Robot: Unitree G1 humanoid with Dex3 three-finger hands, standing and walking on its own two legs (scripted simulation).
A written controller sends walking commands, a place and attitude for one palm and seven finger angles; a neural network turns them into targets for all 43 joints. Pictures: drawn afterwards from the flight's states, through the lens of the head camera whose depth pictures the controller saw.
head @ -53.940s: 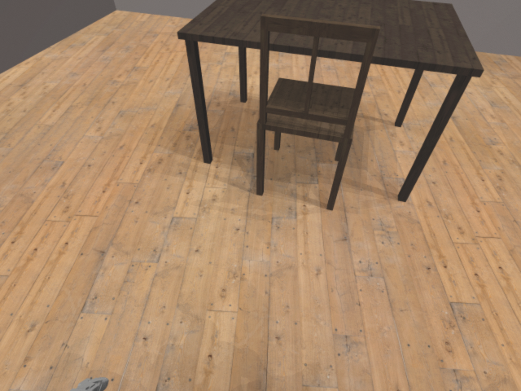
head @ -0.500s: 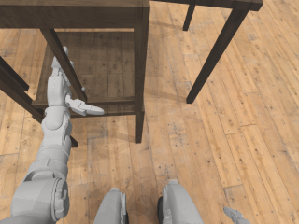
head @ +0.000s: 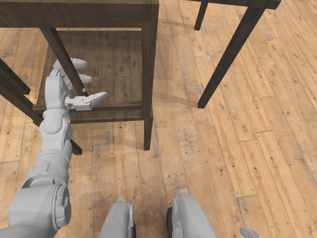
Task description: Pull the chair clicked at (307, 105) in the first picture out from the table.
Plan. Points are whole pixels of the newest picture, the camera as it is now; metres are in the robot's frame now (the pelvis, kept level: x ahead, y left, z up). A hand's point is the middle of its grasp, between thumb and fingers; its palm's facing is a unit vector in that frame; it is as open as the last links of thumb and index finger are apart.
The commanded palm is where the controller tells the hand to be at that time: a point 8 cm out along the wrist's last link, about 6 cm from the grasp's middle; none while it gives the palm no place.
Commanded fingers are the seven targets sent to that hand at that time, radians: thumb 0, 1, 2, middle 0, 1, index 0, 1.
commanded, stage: hook a spindle and tug to test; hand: left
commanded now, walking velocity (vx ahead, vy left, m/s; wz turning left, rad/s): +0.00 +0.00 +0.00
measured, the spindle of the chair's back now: (73, 75) +0.50 +0.20 +0.04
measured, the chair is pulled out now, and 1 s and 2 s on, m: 0.17 0.22 0.37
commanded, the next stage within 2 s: step backward, pulling the chair out in 0.86 s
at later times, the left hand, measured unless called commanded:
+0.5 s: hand (84, 92) +0.46 +0.17 +0.03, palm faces +0.04 -1.00 -0.01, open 5.2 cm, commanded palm +0.42 +0.21 +0.03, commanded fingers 0.00 0.90 0.90 -0.50 -1.45 -0.50 -1.45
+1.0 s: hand (87, 109) +0.41 +0.16 +0.03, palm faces +0.05 -1.00 -0.04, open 5.3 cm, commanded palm +0.39 +0.20 +0.03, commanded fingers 0.00 0.90 0.90 -0.50 -1.45 -0.50 -1.45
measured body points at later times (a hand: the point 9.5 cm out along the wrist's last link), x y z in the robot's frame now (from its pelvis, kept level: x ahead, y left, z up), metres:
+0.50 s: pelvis +0.02 +0.01 +0.01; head +0.16 +0.03 +0.44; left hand +0.45 +0.22 +0.03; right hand +0.09 -0.24 -0.10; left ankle +0.01 +0.10 -0.62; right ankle +0.05 -0.12 -0.62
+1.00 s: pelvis +0.02 +0.01 +0.01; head +0.16 +0.02 +0.44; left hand +0.40 +0.21 +0.03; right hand +0.15 -0.24 -0.11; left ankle +0.01 +0.10 -0.62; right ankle +0.05 -0.12 -0.62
